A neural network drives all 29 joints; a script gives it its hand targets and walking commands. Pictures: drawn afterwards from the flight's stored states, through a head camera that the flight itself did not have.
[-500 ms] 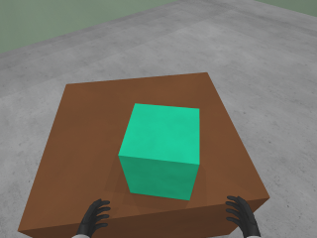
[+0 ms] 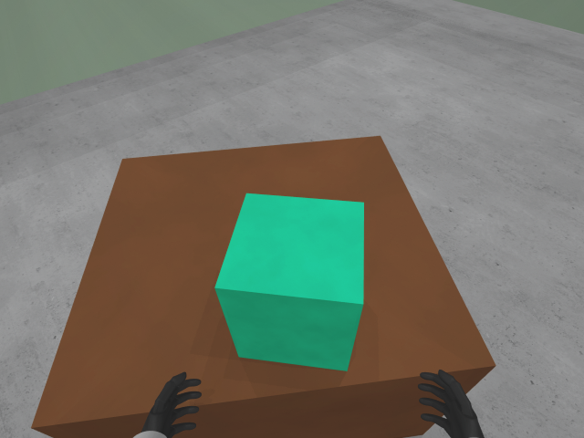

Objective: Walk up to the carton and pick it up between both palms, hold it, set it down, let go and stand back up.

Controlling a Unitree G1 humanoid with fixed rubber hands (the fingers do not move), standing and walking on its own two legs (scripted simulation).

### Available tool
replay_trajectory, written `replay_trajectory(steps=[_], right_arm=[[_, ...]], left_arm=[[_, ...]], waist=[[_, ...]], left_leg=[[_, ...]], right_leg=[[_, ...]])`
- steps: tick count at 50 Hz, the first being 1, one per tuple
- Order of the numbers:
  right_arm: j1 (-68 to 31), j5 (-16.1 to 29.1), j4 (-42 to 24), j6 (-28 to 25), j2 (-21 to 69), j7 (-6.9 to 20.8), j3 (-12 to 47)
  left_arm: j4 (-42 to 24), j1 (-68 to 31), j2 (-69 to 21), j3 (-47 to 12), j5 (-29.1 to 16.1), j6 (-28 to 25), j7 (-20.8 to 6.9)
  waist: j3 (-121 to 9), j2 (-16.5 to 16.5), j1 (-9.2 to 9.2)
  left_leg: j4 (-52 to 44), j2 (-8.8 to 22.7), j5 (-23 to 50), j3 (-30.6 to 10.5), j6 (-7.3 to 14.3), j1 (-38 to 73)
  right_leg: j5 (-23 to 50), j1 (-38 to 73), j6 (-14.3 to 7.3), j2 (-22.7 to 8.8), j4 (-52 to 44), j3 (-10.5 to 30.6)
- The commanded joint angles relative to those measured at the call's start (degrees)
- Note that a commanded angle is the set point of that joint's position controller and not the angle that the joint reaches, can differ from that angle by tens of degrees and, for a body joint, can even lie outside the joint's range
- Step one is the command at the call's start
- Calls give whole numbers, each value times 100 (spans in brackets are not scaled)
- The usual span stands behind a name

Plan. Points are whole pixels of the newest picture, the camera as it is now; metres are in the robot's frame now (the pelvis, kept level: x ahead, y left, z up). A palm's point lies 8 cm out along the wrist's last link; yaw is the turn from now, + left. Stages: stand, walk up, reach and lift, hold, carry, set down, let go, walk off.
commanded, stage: let go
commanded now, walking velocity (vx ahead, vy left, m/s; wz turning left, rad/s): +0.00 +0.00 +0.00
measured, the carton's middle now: (297, 284) +0.40 +0.03 -0.08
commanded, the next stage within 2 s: stand in 0.30 s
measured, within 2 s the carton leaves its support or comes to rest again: neither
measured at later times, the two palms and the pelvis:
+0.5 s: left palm out of the picture +0.14 +0.24 -0.08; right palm out of the picture +0.13 -0.25 -0.10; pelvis +0.00 +0.00 +0.00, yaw +0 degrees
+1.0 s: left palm out of the picture +0.12 +0.27 -0.09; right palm out of the picture +0.11 -0.27 -0.10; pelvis +0.00 +0.00 +0.00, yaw +0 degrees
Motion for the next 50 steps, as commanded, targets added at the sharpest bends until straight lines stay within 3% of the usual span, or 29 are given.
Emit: replay_trajectory(steps=[1,15,16,19,22,24,28,36,39,50], right_arm=[[-277,-414,-1002,-7,-1104,41,-119],[-11,-388,-1161,149,-1330,167,-167],[279,-608,-426,696,-2234,-80,-300],[132,-639,-480,1150,-2151,-206,-243],[74,-652,-481,1290,-2028,-160,-170],[36,-657,-450,1318,-2027,-122,-148],[35,-659,-417,1358,-2197,-69,-156],[71,-584,-328,1410,-2393,-47,-165],[107,-544,-335,1414,-2416,-46,-168],[50,-525,-297,1456,-2444,-59,-181]], left_arm=[[-1055,-288,522,651,516,140,85],[-1312,-46,425,738,736,483,107],[-590,0,1407,862,812,75,210],[-368,-37,1314,746,862,-108,183],[-258,-188,1338,690,907,-196,154],[-184,-271,1385,629,923,-241,123],[42,-177,1506,588,885,-302,79],[348,-188,1719,552,854,-361,73],[427,-137,1768,538,844,-384,75],[649,-189,1764,530,814,-392,63]], waist=[[-218,357,334],[-145,337,373],[-751,114,11],[-615,8,-11],[-148,-5,-9],[-82,64,-28],[-50,110,14],[-235,66,-8],[-322,228,-41],[-319,217,5]], left_leg=[[-916,-87,1735,117,-432,1417],[-922,-102,1855,129,-460,1430],[-429,501,2770,-494,-222,557],[-638,388,1831,-456,-101,174],[-900,276,220,-521,-19,-238],[-892,241,-87,-502,-3,-238],[-1031,316,-282,-706,70,-411],[-929,369,354,-742,94,-67],[-871,375,708,-685,100,65],[-884,403,826,-665,153,176]], right_leg=[[727,-79,-176,55,-1059,-338],[801,-100,-158,104,-1053,-396],[2115,219,-81,-573,-186,418],[1499,281,43,-567,-251,428],[321,-21,20,-601,-602,543],[-118,-278,8,-614,-730,602],[-71,-145,-13,-559,-659,562],[483,-31,-30,-584,-659,597],[891,40,-21,-615,-613,595],[922,26,-37,-638,-697,588]])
